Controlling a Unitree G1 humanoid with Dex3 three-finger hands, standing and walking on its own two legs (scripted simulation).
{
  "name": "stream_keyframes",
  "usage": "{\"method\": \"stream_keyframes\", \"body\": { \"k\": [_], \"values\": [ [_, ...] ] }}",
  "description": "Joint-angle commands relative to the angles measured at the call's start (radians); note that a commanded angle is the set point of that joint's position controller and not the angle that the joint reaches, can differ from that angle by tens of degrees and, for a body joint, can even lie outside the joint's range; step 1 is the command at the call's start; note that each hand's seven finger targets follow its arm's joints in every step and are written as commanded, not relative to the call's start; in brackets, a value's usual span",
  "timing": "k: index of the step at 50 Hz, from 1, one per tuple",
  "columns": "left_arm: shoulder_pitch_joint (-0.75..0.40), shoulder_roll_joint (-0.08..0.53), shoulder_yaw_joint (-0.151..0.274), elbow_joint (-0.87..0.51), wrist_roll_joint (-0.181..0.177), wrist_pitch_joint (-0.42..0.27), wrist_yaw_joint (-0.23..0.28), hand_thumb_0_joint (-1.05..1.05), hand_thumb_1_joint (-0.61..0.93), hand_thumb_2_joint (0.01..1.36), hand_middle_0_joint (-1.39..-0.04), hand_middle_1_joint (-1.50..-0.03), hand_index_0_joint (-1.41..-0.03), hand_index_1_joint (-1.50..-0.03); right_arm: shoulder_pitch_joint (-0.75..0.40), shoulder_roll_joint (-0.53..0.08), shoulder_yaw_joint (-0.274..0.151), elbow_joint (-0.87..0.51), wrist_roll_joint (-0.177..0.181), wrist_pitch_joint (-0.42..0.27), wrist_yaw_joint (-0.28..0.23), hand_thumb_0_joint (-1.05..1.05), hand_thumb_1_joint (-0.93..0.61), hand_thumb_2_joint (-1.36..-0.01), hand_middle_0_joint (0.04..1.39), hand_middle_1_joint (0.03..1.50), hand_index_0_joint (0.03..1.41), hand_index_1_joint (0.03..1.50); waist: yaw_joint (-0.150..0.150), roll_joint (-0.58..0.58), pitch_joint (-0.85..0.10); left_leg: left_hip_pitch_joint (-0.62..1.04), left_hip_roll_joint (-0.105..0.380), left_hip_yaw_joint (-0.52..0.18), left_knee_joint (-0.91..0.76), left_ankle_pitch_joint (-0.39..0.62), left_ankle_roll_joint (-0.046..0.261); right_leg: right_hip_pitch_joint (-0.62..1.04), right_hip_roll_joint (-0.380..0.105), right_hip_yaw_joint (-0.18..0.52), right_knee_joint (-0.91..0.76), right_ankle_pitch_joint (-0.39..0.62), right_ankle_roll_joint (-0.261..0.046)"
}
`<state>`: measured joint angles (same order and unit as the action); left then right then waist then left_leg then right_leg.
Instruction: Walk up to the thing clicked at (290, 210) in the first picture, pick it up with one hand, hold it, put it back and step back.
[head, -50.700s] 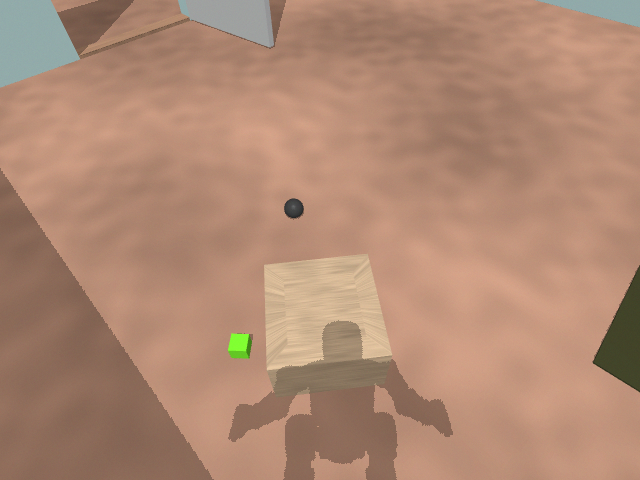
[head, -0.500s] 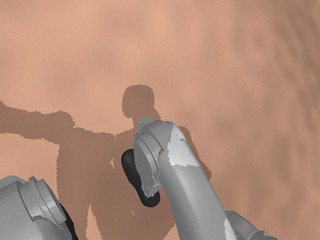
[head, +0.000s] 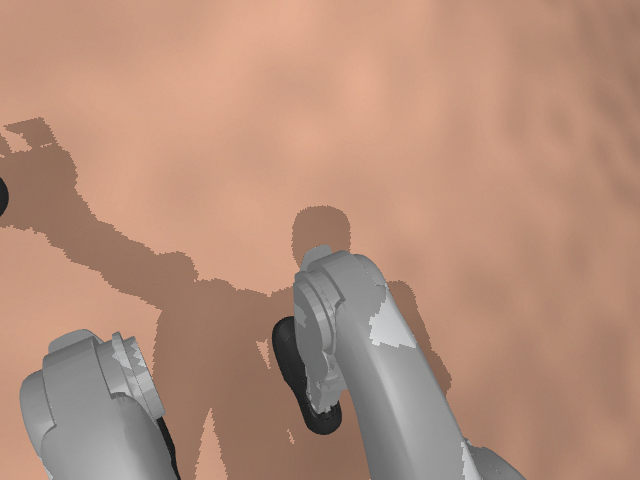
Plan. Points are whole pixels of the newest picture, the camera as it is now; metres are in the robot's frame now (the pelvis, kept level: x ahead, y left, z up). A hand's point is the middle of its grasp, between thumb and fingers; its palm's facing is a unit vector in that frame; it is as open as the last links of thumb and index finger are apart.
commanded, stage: withdraw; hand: left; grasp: from above
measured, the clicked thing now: out of the picture +0.50 +0.30 -0.28
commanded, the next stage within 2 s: home in 0.58 s
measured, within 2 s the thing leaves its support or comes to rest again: neither
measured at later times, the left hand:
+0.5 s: hand out of the picture +0.46 +0.30 -0.08, palm faces -0.46 -0.09 -0.88, open 14.1 cm
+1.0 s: hand out of the picture +0.49 +0.31 -0.11, palm faces -0.27 -0.26 -0.93, open 11.9 cm
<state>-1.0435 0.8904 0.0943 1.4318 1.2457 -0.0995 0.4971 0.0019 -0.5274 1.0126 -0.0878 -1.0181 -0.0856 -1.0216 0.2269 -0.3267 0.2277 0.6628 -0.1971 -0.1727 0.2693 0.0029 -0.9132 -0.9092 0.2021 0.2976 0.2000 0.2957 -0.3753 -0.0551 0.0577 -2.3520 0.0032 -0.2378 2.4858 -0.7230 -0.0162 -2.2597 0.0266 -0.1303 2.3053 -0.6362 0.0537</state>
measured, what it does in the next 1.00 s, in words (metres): stands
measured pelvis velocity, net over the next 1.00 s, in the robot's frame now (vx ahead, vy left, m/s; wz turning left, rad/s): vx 0.00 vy -0.01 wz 0.11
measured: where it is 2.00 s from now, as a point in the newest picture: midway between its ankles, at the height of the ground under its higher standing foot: (244, 440)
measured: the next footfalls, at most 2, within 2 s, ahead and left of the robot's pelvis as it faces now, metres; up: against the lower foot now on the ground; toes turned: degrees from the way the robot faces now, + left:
none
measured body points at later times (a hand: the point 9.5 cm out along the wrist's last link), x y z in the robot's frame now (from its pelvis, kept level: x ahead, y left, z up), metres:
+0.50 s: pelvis -0.02 -0.01 +0.04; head +0.21 +0.07 +0.43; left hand +0.48 +0.30 -0.03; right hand +0.07 -0.29 -0.05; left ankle +0.06 +0.13 -0.29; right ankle +0.12 -0.13 -0.29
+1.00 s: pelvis +0.00 -0.01 +0.03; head +0.24 +0.08 +0.41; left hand +0.50 +0.32 -0.05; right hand +0.05 -0.26 -0.07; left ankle +0.06 +0.13 -0.29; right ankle +0.12 -0.13 -0.29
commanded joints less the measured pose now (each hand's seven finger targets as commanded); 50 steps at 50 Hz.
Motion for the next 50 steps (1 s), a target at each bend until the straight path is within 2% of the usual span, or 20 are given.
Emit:
{"method": "stream_keyframes", "body": {
  "k": [1, 4, 5, 6, 7, 11, 15, 21, 29, 33, 35, 36, 37, 38, 39, 41, 44, 47, 48, 50],
  "values": [
    [-0.257, 0.151, -0.013, -0.200, -0.044, 0.069, -0.036, 0.000, -0.559, 1.022, -0.072, -0.991, -0.058, -1.005, 0.170, -0.296, -0.161, 0.011, 0.045, 0.035, -0.009, 0.000, -0.909, -0.907, 0.200, 0.301, 0.200, 0.301, 0.046, 0.603, -0.786, 0.595, 0.015, 0.143, -0.330, 0.297, 0.015, 0.342, 0.041, -0.085, -0.187, 0.279, -0.096],
    [-0.254, 0.042, -0.062, -0.240, -0.085, 0.100, -0.118, 0.000, -0.544, 1.021, -0.079, -0.996, -0.066, -1.009, 0.197, -0.284, -0.188, 0.014, 0.063, 0.072, -0.012, 0.000, -0.906, -0.906, 0.200, 0.301, 0.200, 0.301, 0.028, 0.485, -0.755, 0.567, 0.010, 0.153, -0.361, 0.301, 0.028, 0.383, 0.040, -0.068, -0.234, 0.293, -0.092],
    [-0.264, -0.013, -0.100, -0.226, -0.099, 0.109, -0.149, 0.000, -0.544, 1.025, -0.078, -0.996, -0.065, -1.010, 0.201, -0.276, -0.193, 0.017, 0.072, 0.088, -0.018, 0.000, -0.906, -0.906, 0.200, 0.301, 0.200, 0.301, 0.031, 0.457, -0.745, 0.565, 0.008, 0.152, -0.383, 0.282, 0.028, 0.380, 0.040, -0.066, -0.247, 0.274, -0.095],
    [-0.270, 0.005, -0.080, -0.249, -0.122, 0.111, -0.178, 0.000, -0.562, 1.038, -0.074, -1.005, -0.057, -1.023, 0.211, -0.280, -0.209, 0.017, 0.077, 0.100, -0.024, 0.000, -0.909, -0.907, 0.200, 0.301, 0.200, 0.301, 0.023, 0.422, -0.729, 0.542, 0.005, 0.149, -0.397, 0.251, 0.033, 0.398, 0.038, -0.060, -0.263, 0.247, -0.096],
    [-0.301, -0.065, -0.128, -0.266, -0.140, 0.110, -0.212, 0.000, -0.561, 1.042, -0.075, -1.004, -0.057, -1.023, 0.204, -0.275, -0.214, 0.005, 0.086, 0.111, -0.035, 0.000, -0.909, -0.908, 0.200, 0.301, 0.200, 0.301, 0.028, 0.396, -0.720, 0.541, 0.000, 0.144, -0.415, 0.221, 0.032, 0.381, 0.031, -0.055, -0.282, 0.219, -0.099],
    [-0.345, -0.028, -0.139, -0.300, -0.148, 0.085, -0.313, 0.000, -0.564, 1.053, -0.086, -1.001, -0.062, -1.028, 0.186, -0.252, -0.232, -0.020, 0.101, 0.150, -0.089, 0.000, -0.909, -0.909, 0.200, 0.300, 0.200, 0.300, 0.029, 0.294, -0.688, 0.488, -0.014, 0.169, -0.436, 0.120, 0.039, 0.431, 0.029, -0.019, -0.346, 0.104, -0.103],
    [-0.367, -0.006, -0.129, -0.281, -0.129, 0.041, -0.354, 0.000, -0.552, 1.048, -0.084, -1.002, -0.063, -1.025, 0.172, -0.236, -0.224, -0.039, 0.103, 0.173, -0.143, 0.000, -0.904, -0.906, 0.200, 0.300, 0.200, 0.300, 0.040, 0.211, -0.629, 0.447, -0.029, 0.188, -0.430, 0.095, 0.041, 0.430, 0.018, 0.005, -0.384, 0.044, -0.106],
    [-0.396, 0.063, -0.106, -0.227, -0.078, -0.018, -0.322, 0.000, -0.560, 1.048, -0.081, -1.004, -0.062, -1.025, 0.144, -0.199, -0.191, -0.045, 0.093, 0.185, -0.180, 0.000, -0.904, -0.905, 0.200, 0.300, 0.200, 0.300, 0.066, 0.244, -0.687, 0.434, -0.031, 0.218, -0.417, 0.119, 0.048, 0.478, 0.011, 0.031, -0.368, 0.063, -0.093],
    [-0.439, 0.050, -0.124, -0.075, -0.035, -0.065, -0.225, 0.000, -0.539, 1.022, -0.082, -1.007, -0.075, -1.015, 0.164, -0.212, -0.166, -0.018, 0.074, 0.170, -0.187, 0.000, -0.903, -0.900, 0.200, 0.300, 0.200, 0.300, 0.025, 0.291, -0.675, 0.421, -0.027, 0.202, -0.382, 0.096, 0.045, 0.405, 0.013, 0.014, -0.307, 0.049, -0.090],
    [-0.517, 0.117, -0.086, -0.101, -0.009, -0.087, -0.158, 0.000, -0.535, 1.010, -0.078, -1.018, -0.079, -1.017, 0.185, -0.232, -0.161, -0.004, 0.064, 0.146, -0.182, 0.000, -0.905, -0.899, 0.200, 0.300, 0.200, 0.300, 0.023, 0.376, -0.732, 0.503, -0.025, 0.196, -0.359, 0.127, 0.036, 0.350, 0.006, -0.019, -0.260, 0.102, -0.090],
    [-0.538, 0.139, -0.059, -0.122, 0.003, -0.091, -0.123, 0.000, -0.375, 0.967, -0.238, -0.858, -0.233, -0.857, 0.200, -0.235, -0.161, 0.001, 0.054, 0.133, -0.177, 0.000, -0.881, -0.894, 0.199, 0.299, 0.199, 0.299, 0.021, 0.424, -0.778, 0.548, -0.021, 0.191, -0.353, 0.166, 0.028, 0.362, 0.007, -0.032, -0.230, 0.145, -0.092],
    [-0.548, 0.159, -0.037, -0.166, 0.001, -0.088, -0.105, 0.000, -0.455, 0.949, -0.158, -0.938, -0.153, -0.937, 0.205, -0.243, -0.169, 0.002, 0.056, 0.127, -0.175, 0.000, -0.900, -0.896, 0.200, 0.300, 0.200, 0.300, 0.027, 0.460, -0.824, 0.593, -0.019, 0.189, -0.353, 0.203, 0.023, 0.358, 0.004, -0.038, -0.216, 0.181, -0.095],
    [-0.516, 0.160, -0.026, -0.175, 0.003, -0.078, -0.091, 0.000, -0.375, 0.936, -0.238, -0.858, -0.227, -0.857, 0.207, -0.247, -0.175, -0.003, 0.053, 0.122, -0.172, 0.000, -0.882, -0.894, 0.199, 0.299, 0.199, 0.299, 0.032, 0.489, -0.863, 0.640, -0.017, 0.190, -0.350, 0.243, 0.019, 0.363, 0.002, -0.040, -0.203, 0.218, -0.097],
    [-0.520, 0.169, 0.000, -0.219, -0.004, -0.070, -0.076, 0.000, -0.295, 0.970, -0.261, -0.778, -0.233, -0.777, 0.220, -0.258, -0.188, -0.006, 0.053, 0.118, -0.171, 0.000, -0.882, -0.894, 0.199, 0.299, 0.199, 0.299, 0.031, 0.521, -0.903, 0.673, -0.018, 0.186, -0.356, 0.272, 0.014, 0.356, -0.002, -0.046, -0.196, 0.239, -0.100],
    [-0.481, 0.172, 0.007, -0.249, -0.015, -0.055, -0.066, 0.000, -0.215, 0.946, -0.253, -0.698, -0.227, -0.704, 0.209, -0.249, -0.195, -0.011, 0.056, 0.117, -0.168, 0.000, -0.883, -0.895, 0.199, 0.299, 0.199, 0.299, 0.061, 0.557, -0.963, 0.720, -0.014, 0.190, -0.366, 0.298, 0.012, 0.372, -0.001, -0.040, -0.188, 0.261, -0.103],
    [-0.442, 0.161, 0.038, -0.299, -0.048, -0.019, -0.052, 0.000, -0.116, 0.915, -0.242, -0.634, -0.219, -0.655, 0.227, -0.247, -0.214, -0.009, 0.060, 0.119, -0.160, 0.000, -0.885, -0.895, 0.199, 0.299, 0.199, 0.299, 0.079, 0.596, -1.019, 0.760, -0.014, 0.194, -0.394, 0.329, 0.007, 0.386, -0.007, -0.037, -0.197, 0.284, -0.104],
    [-0.389, 0.111, 0.036, -0.312, -0.122, 0.047, -0.080, 0.000, 0.034, 0.891, -0.231, -0.566, -0.212, -0.583, 0.244, -0.234, -0.231, 0.001, 0.073, 0.124, -0.143, 0.000, -0.888, -0.896, 0.200, 0.300, 0.199, 0.300, 0.096, 0.577, -1.032, 0.765, -0.010, 0.205, -0.417, 0.354, 0.016, 0.430, -0.004, -0.029, -0.222, 0.308, -0.101],
    [-0.326, 0.070, 0.044, -0.350, -0.230, 0.104, -0.142, 0.000, 0.191, 0.975, -0.245, -0.586, -0.227, -0.603, 0.257, -0.227, -0.255, 0.011, 0.094, 0.135, -0.133, 0.000, -0.888, -0.896, 0.200, 0.300, 0.199, 0.300, 0.130, 0.533, -1.029, 0.749, -0.011, 0.213, -0.443, 0.356, 0.027, 0.472, -0.002, -0.015, -0.268, 0.300, -0.098],
    [-0.260, 0.002, 0.017, -0.357, -0.279, 0.120, -0.173, 0.000, 0.224, 0.971, -0.243, -0.572, -0.225, -0.588, 0.254, -0.212, -0.259, 0.009, 0.098, 0.139, -0.128, 0.000, -0.888, -0.896, 0.200, 0.300, 0.199, 0.300, 0.136, 0.499, -1.013, 0.743, -0.009, 0.217, -0.460, 0.361, 0.030, 0.516, 0.003, -0.011, -0.292, 0.301, -0.096],
    [-0.163, -0.038, 0.014, -0.416, -0.368, 0.139, -0.239, 0.000, 0.363, 0.992, -0.243, -0.545, -0.227, -0.559, 0.247, -0.208, -0.277, 0.006, 0.117, 0.152, -0.126, 0.000, -0.890, -0.897, 0.200, 0.300, 0.199, 0.300, 0.167, 0.420, -1.024, 0.722, -0.012, 0.223, -0.494, 0.345, 0.041, 0.579, 0.006, 0.005, -0.343, 0.295, -0.091]
  ]
}}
